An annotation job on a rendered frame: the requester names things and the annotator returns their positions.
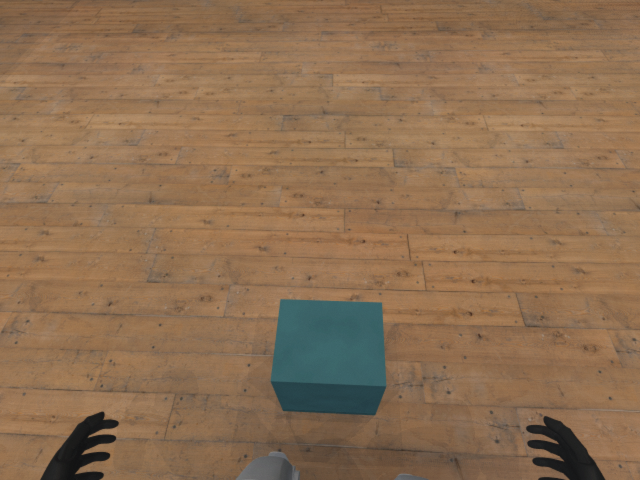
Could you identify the right robot hand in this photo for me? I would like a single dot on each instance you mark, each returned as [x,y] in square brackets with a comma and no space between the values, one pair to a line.
[578,464]

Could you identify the left robot shin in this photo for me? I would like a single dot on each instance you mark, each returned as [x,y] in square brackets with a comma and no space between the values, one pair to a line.
[278,454]

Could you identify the robot left thigh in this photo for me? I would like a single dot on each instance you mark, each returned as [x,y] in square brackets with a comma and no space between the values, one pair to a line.
[269,468]

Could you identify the left robot hand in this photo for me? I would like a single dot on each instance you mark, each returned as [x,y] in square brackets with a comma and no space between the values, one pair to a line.
[68,459]

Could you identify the carton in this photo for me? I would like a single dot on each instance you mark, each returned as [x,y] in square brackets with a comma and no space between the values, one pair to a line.
[329,357]

